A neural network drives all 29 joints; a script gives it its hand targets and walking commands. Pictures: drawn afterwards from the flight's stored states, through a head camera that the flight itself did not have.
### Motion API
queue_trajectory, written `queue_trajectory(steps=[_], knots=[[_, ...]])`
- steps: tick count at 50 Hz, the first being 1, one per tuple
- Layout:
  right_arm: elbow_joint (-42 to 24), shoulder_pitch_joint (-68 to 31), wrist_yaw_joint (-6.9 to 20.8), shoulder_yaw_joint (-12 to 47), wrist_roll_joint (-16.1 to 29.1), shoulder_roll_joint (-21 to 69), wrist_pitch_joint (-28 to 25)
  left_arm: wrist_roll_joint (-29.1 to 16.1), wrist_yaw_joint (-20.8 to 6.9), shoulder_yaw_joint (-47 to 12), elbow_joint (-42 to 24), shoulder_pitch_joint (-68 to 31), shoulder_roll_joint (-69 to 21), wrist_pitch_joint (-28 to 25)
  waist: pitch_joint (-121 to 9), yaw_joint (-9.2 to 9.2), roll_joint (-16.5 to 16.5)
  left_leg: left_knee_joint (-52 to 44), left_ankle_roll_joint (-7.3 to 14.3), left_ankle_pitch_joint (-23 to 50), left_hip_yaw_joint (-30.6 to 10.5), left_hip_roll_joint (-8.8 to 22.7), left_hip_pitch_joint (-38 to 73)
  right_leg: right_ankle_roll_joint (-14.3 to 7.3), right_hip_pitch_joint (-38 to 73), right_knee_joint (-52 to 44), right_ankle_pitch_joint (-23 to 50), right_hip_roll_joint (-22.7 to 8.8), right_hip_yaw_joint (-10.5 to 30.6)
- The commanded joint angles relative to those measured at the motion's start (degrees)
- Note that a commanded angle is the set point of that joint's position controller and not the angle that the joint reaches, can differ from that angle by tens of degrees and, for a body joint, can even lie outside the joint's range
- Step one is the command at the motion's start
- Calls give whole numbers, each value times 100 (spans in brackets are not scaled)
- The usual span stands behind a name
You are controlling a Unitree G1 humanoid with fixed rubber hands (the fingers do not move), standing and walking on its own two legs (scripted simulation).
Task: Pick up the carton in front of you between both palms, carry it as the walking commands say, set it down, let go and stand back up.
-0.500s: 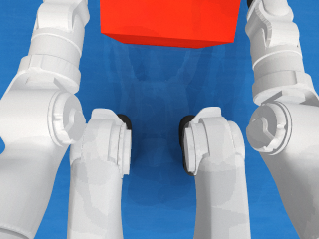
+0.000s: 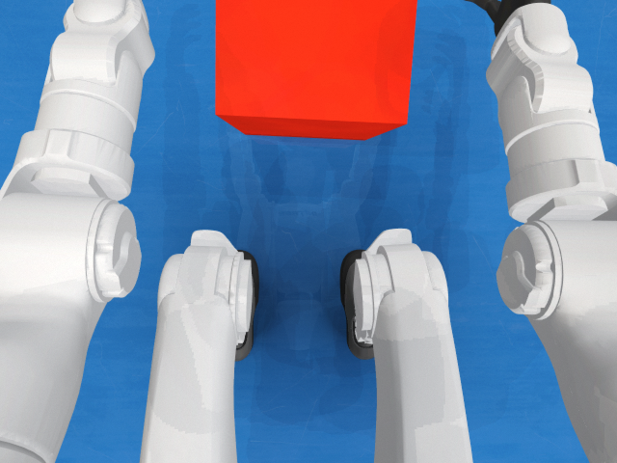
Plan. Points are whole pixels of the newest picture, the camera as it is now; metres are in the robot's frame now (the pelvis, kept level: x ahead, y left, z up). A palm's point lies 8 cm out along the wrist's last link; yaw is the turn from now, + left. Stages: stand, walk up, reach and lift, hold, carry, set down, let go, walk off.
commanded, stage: set down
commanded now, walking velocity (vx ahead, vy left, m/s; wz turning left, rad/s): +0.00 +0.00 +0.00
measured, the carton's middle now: (311, 56) +0.55 -0.01 -0.29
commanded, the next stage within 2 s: let go in 0.74 s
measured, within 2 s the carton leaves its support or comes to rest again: neither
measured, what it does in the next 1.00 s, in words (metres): rises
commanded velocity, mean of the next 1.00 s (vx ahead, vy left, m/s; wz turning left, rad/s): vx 0.00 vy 0.00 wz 0.00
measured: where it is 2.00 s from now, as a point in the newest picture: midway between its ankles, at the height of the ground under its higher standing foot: (299, 322)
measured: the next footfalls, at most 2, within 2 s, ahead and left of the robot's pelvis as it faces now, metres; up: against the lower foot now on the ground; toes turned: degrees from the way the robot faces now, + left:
none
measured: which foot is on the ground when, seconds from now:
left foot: down 0.00-1.00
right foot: down 0.00-1.00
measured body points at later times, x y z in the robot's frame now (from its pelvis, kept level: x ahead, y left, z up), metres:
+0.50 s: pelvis +0.02 +0.00 +0.13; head +0.35 +0.00 +0.44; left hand +0.58 +0.18 +0.02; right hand +0.56 -0.22 +0.02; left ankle +0.10 +0.12 -0.38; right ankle +0.10 -0.12 -0.38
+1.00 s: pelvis +0.06 +0.00 +0.27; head +0.34 +0.00 +0.61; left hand +0.52 +0.20 +0.14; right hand +0.51 -0.22 +0.14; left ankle +0.10 +0.12 -0.38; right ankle +0.10 -0.12 -0.38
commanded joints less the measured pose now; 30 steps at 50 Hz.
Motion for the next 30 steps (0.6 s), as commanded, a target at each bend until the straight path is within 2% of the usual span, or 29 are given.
queue_trajectory(steps=[1,6,17,22,30], knots=[[-400,-1249,52,-276,-256,-559,-94,232,-75,296,-396,-1316,570,-89,-6328,-26,19,-1280,52,1392,407,-94,2982,89,3113,-1438,1643,22,-363],[-474,-1122,121,-468,-451,-535,-120,381,-151,409,-470,-1226,495,-113,-6625,-62,82,-1755,0,1542,401,-120,3241,94,3267,-1885,1807,56,-399],[-1435,-792,259,-512,-410,-687,164,365,-194,398,-1438,-930,568,176,-8074,-74,161,-2830,-40,2328,451,-218,4707,105,4538,-2952,2576,142,-457],[-1519,-511,366,-563,-456,-598,224,442,-275,488,-1562,-643,491,230,-7948,-59,135,-3409,-48,2515,420,-228,5022,132,4896,-3503,2790,140,-407],[-1325,-93,512,-753,-703,-424,66,678,-408,683,-1388,-191,265,85,-7468,-59,122,-4390,-84,2852,307,-199,5566,167,5324,-4481,3074,111,-314]])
